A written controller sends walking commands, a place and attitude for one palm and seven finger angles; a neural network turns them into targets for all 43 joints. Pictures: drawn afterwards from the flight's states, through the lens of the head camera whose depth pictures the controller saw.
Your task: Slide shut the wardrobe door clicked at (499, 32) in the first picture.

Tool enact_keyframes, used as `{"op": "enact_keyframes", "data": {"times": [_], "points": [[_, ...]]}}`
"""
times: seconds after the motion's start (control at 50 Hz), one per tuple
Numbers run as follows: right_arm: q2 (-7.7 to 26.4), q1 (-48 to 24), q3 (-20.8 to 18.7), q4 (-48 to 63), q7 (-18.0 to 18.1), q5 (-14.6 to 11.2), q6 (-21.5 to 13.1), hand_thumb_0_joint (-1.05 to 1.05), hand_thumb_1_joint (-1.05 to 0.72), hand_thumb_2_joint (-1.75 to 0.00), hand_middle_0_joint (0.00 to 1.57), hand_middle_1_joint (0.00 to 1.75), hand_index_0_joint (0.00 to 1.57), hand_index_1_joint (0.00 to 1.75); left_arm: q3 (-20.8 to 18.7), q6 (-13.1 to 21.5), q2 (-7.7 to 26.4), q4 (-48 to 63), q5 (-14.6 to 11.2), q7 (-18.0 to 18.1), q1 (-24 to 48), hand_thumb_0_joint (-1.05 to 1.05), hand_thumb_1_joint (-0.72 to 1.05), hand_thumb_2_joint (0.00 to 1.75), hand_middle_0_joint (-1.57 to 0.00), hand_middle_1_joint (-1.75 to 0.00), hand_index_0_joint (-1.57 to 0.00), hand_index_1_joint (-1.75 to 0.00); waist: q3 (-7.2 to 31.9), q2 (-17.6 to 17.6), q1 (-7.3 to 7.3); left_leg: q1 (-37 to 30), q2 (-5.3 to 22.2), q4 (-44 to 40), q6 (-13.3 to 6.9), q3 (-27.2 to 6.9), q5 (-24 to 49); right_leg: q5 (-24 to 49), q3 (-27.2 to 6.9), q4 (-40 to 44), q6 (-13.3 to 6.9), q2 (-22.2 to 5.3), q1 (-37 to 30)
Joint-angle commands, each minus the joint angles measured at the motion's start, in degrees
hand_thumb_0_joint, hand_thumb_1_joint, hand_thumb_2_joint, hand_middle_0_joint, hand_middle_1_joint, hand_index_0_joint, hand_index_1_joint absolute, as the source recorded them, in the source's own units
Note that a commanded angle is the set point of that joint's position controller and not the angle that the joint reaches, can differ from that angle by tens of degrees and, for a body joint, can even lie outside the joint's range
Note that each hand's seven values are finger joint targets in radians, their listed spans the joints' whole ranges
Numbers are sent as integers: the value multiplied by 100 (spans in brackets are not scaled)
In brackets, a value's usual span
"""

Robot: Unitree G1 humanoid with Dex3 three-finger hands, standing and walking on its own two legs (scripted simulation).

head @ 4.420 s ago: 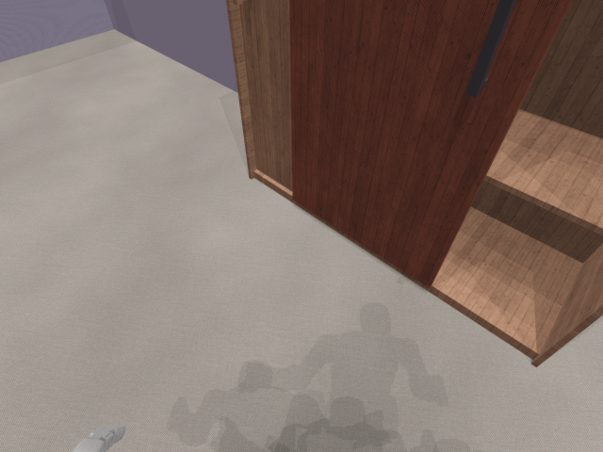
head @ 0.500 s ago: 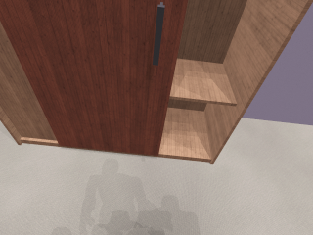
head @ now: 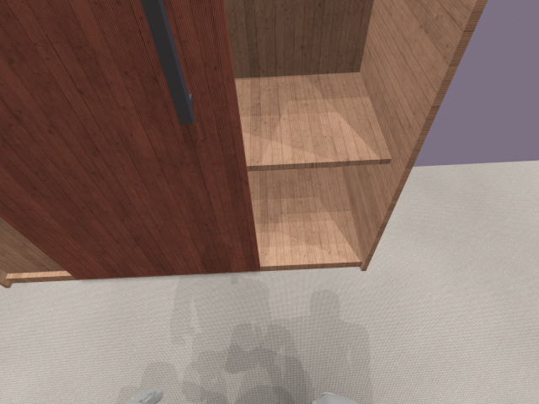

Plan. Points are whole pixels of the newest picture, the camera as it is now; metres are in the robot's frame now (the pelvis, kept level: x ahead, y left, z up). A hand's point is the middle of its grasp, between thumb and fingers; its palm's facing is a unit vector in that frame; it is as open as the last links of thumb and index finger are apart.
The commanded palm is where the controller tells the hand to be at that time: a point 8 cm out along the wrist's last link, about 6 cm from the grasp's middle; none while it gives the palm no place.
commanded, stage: take the last steps up to it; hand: left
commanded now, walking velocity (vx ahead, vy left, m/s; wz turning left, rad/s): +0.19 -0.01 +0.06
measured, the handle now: (173, 59) +0.61 +0.16 +0.19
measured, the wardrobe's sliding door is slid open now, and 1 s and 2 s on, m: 0.40 0.40 0.40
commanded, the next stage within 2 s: come to a stop and stand still in 0.10 s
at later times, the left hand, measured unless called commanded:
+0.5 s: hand out of the picture +0.08 +0.12 -0.17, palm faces +0.09 -0.98 -0.17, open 7.4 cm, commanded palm none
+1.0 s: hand (208, 397) +0.16 +0.12 -0.16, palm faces +0.02 -0.97 -0.26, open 7.4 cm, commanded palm none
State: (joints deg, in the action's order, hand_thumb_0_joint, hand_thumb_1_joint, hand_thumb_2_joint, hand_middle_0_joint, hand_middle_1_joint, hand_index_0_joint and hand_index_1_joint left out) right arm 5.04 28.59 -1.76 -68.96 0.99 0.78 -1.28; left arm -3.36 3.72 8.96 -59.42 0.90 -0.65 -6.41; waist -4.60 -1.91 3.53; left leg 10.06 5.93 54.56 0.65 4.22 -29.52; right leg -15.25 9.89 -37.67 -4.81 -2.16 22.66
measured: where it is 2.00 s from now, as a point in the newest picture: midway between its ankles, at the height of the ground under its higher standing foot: outside the picture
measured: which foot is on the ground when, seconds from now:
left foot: up 0.00-0.44, down 0.46-1.00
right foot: down 0.00-0.50, up 0.52-0.72, down 0.74-1.00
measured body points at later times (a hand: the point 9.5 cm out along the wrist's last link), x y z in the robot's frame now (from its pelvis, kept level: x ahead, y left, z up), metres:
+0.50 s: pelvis +0.13 -0.03 +0.01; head +0.15 -0.04 +0.46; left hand +0.08 +0.17 -0.15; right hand +0.23 -0.24 -0.14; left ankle +0.17 +0.08 -0.72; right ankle +0.06 -0.08 -0.71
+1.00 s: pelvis +0.08 -0.07 -0.01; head +0.05 -0.09 +0.44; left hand +0.16 +0.17 -0.14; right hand +0.13 -0.31 -0.15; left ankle +0.16 +0.03 -0.72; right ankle +0.08 -0.19 -0.72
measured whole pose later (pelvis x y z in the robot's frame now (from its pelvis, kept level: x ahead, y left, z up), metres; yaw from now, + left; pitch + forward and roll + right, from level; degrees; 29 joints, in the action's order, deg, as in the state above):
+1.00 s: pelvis +0.08 -0.07 -0.01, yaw +0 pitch -3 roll +0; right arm 10.6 15.6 -2.0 -53.3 0.1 1.7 1.2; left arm -0.9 -1.9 10.1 -53.5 1.3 2.5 -14.1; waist 0.8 -1.4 1.9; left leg 21.7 -0.2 38.1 -1.9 2.7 -13.4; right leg -27.0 0.1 -44.2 -1.0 -0.5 17.0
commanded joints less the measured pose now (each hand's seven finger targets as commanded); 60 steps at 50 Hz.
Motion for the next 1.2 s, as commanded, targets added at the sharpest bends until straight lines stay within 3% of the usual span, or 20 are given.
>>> {"op": "enact_keyframes", "data": {"times": [0.0,0.1,0.4,0.44,0.48,0.56,0.66,0.68,0.7,0.72,0.76,0.8,0.82,0.84,0.88,0.92,1.0,1.06,1.12,1.18], "points": [[457,-523,-147,635,-22,8,-146,0,-90,-90,20,30,20,30,-113,5,661,-190,-54,158,-1252,0,90,90,-20,-30,-20,-30,243,525,-537,2284,287,1924,-222,-435,936,749,-2152,2421,-446,-1780,-1512],[234,-203,-131,547,-26,86,82,0,-90,-90,20,30,20,30,36,160,185,-127,23,199,-1197,0,90,90,-20,-30,-20,-30,111,493,-69,1888,212,1108,-21,-226,1418,2828,-834,2541,-444,-1294,-884],[834,-1555,-107,1140,138,14,270,0,-90,-90,20,30,20,30,15,-254,762,-175,-8,419,-1694,0,90,90,-20,-30,-20,-30,276,832,-267,701,-551,-2221,-45,123,2194,6445,-908,650,15,-1164,-1862],[1130,-971,-198,1087,158,57,259,0,-90,-90,20,30,20,30,40,-301,605,-50,-80,449,-1601,0,90,90,-20,-30,-20,-30,696,237,-12,-971,397,-2367,-579,-587,6067,4366,-590,-373,393,-641,-682],[1348,-837,-193,1070,204,-31,239,0,-90,-90,20,30,20,30,69,-315,312,130,-86,474,-1666,0,90,90,-20,-30,-20,-30,868,-907,-140,-854,1719,-2970,-1686,-1639,8784,-2313,-886,-2520,571,251,-44],[1133,-2205,-133,1485,195,43,267,0,-90,-90,20,30,20,30,-76,-533,398,77,-39,401,-1626,0,90,90,-20,-30,-20,-30,626,-381,-578,324,1146,-3250,-1349,-1084,5407,-1592,-1258,-2779,491,45,-130],[1309,-2229,-251,1517,91,77,304,0,-90,-90,20,30,20,30,-32,-567,258,150,-3,306,-1627,0,90,90,-20,-30,-20,-30,850,-659,-528,719,923,-3477,-1117,-1133,2794,-1314,-864,-1166,497,18,-741],[1627,-2390,-360,1577,83,-54,93,0,-90,-90,20,30,20,30,100,-339,481,55,-31,409,-2023,0,90,90,-20,-30,-20,-30,1452,458,-811,-341,789,-1692,-619,-735,4108,-430,-1379,1003,489,-244,-460],[975,-1884,-250,1886,-100,-86,139,0,-90,-90,20,30,20,30,29,-299,893,566,96,407,-1494,0,90,90,-20,-30,-20,-30,1228,1925,-510,1436,-311,-1233,-260,-170,1309,616,-2593,1463,222,-900,-1157],[869,-2176,-218,1995,-159,24,170,0,-90,-90,20,30,20,30,-40,-196,1037,686,106,421,-1511,0,90,90,-20,-30,-20,-30,866,1299,-651,1886,-667,-283,-121,-156,187,2535,-3321,1374,-238,-1521,-1101],[698,-1718,-175,2096,-170,7,159,0,-90,-90,20,30,20,30,-35,-125,1399,869,156,431,-1243,0,90,90,-20,-30,-20,-30,1133,-339,-280,1479,-673,-311,-118,-220,83,3655,-2487,881,-518,-1480,-1248],[798,-1622,-171,2061,-143,-50,212,0,-90,-90,20,30,20,30,-90,-154,1230,920,94,424,-800,0,90,90,-20,-30,-20,-30,778,1880,-158,1453,-577,-688,-151,-228,710,3085,-2058,711,-355,-1042,-895],[843,-1452,-174,2061,-98,-52,215,0,-90,-90,20,30,20,30,-14,-193,1047,984,77,428,-645,0,90,90,-20,-30,-20,-30,544,2152,-66,940,-520,-1219,-171,-244,1065,2387,-1822,767,-244,-919,-362],[890,-1146,-164,1948,-79,-48,202,0,-90,-90,20,30,20,30,20,-266,936,1052,72,423,-542,0,90,90,-20,-30,-20,-30,297,1786,48,286,-456,-1818,-184,-302,1456,1081,-1679,773,-85,-789,337],[1214,-961,-156,1852,-102,76,150,0,-90,-90,20,30,20,30,71,-427,685,1103,33,385,-654,0,90,90,-20,-30,-20,-30,-501,-762,-45,772,242,-3125,-523,-1497,885,-1510,-1164,173,269,111,926],[1342,-1359,-155,1884,-89,122,173,0,-90,-90,20,30,20,30,85,-509,693,927,23,370,-1122,0,90,90,-20,-30,-20,-30,-698,-1652,-322,2289,644,-4556,-880,-2508,-1413,-1582,-831,-757,309,340,-211],[1280,-1716,-112,1975,-51,91,194,0,-90,-90,20,30,20,30,84,-422,628,620,38,238,-1836,0,90,90,-20,-30,-20,-30,-25,-100,-728,2462,65,-3647,-561,-1318,-669,-1072,-1126,402,259,153,-1247],[978,-1253,-133,1938,-70,72,321,0,-90,-90,20,30,20,30,3,-355,1127,909,33,254,-1186,0,90,90,-20,-30,-20,-30,69,1235,-293,1230,-623,-1470,-86,-332,706,-3404,-3031,2610,-389,-1166,437],[874,-675,-143,1610,-84,72,321,0,-90,-90,20,30,20,30,-35,-320,1002,1189,41,312,-375,0,90,90,-20,-30,-20,-30,164,1130,-15,664,-592,-387,-132,-421,1113,-1994,-2441,2580,-409,-1072,895],[720,-569,-63,1510,-78,23,217,0,-90,-90,20,30,20,30,-6,-324,933,996,64,292,-690,0,90,90,-20,-30,-20,-30,21,975,-113,451,-606,-2126,-138,-214,991,-1559,-1955,2032,-165,-748,386]]}}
